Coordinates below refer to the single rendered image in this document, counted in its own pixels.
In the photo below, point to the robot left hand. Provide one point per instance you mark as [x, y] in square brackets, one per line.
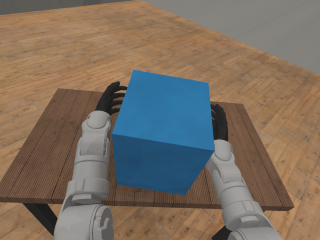
[107, 101]

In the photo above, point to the carton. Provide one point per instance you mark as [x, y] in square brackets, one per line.
[163, 134]

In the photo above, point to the robot right upper arm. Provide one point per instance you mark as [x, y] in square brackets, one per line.
[254, 233]

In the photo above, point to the robot left upper arm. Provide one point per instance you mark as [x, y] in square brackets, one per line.
[85, 222]

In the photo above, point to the left robot forearm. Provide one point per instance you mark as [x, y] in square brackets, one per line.
[89, 184]

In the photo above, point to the right robot forearm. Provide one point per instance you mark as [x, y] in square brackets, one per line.
[239, 208]

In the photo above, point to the robot right hand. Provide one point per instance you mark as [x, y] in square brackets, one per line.
[220, 127]

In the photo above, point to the table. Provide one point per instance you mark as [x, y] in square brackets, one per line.
[41, 170]

